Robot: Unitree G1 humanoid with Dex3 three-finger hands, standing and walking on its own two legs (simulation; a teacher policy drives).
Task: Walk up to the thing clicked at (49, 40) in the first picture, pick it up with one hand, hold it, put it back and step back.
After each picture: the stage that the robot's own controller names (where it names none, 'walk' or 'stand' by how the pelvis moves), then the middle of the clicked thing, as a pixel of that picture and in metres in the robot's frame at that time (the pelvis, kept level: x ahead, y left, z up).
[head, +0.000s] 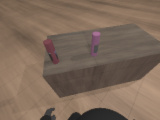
stand; (52, 52) +0.53 +0.39 +0.01
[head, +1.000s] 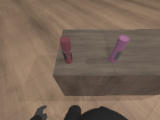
walk; (67, 51) +0.50 +0.23 +0.03
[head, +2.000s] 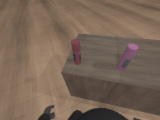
stand; (76, 53) +0.54 +0.18 +0.01
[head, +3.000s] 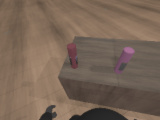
stand; (73, 57) +0.51 +0.19 +0.00
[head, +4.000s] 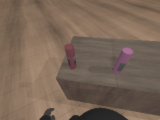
stand; (71, 58) +0.49 +0.21 +0.00
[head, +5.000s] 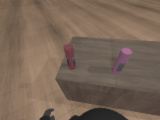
stand; (70, 58) +0.49 +0.21 +0.00
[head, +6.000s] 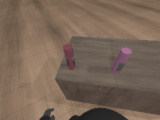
stand; (70, 58) +0.49 +0.21 +0.00
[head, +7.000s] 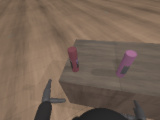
rise first; (74, 60) +0.48 +0.20 +0.01
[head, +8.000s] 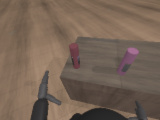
go down; (75, 57) +0.50 +0.19 +0.01
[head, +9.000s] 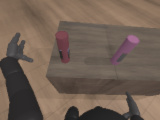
go down; (64, 49) +0.48 +0.18 +0.06
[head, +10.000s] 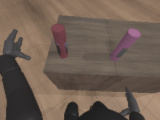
approach; (61, 44) +0.50 +0.19 +0.07
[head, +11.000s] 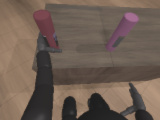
close; (49, 35) +0.52 +0.20 +0.11
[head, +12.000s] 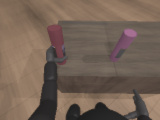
lift; (58, 47) +0.45 +0.19 +0.12
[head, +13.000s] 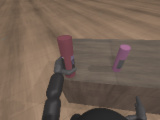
lift; (67, 58) +0.33 +0.16 +0.20
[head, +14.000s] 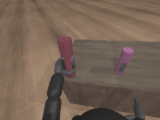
hold; (67, 59) +0.33 +0.16 +0.19
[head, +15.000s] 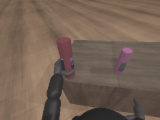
hold; (67, 60) +0.33 +0.17 +0.18
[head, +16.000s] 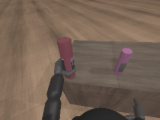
crouch; (67, 60) +0.33 +0.16 +0.19
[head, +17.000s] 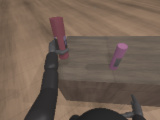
crouch; (60, 40) +0.47 +0.20 +0.22
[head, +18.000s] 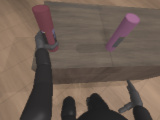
lower; (48, 33) +0.54 +0.21 +0.10
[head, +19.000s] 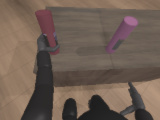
lower; (50, 36) +0.53 +0.20 +0.10
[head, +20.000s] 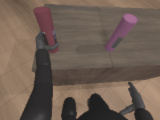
lower; (48, 34) +0.54 +0.20 +0.11
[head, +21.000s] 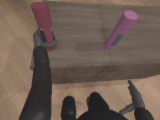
lower; (46, 31) +0.55 +0.20 +0.11
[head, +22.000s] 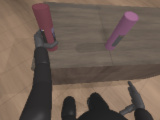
loosen; (47, 31) +0.55 +0.21 +0.11
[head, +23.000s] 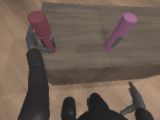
withdraw; (46, 37) +0.51 +0.21 +0.10
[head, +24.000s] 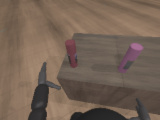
sink last; (72, 55) +0.48 +0.19 +0.05
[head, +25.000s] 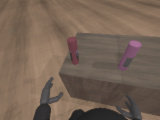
stand; (73, 52) +0.52 +0.20 +0.05
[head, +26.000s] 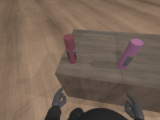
stand; (71, 50) +0.50 +0.20 +0.07
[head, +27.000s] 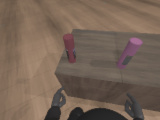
stand; (70, 50) +0.50 +0.20 +0.07
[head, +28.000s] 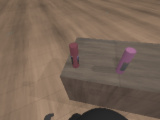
stand; (74, 56) +0.52 +0.19 +0.01
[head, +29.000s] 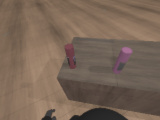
stand; (71, 57) +0.51 +0.21 +0.00
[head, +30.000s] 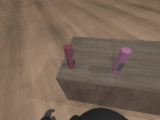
stand; (70, 57) +0.50 +0.22 +0.00
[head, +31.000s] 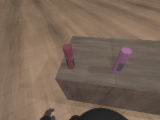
walk; (69, 58) +0.49 +0.22 +0.00
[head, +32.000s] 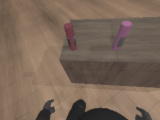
walk; (71, 38) +0.63 +0.22 +0.03
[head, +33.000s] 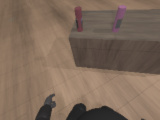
walk; (79, 20) +0.96 +0.20 +0.03
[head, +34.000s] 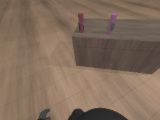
walk; (81, 23) +1.15 +0.22 +0.02
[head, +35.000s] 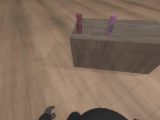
stand; (79, 24) +1.10 +0.20 +0.00
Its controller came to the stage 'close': yes
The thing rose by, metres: 0.20
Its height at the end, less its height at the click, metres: +0.00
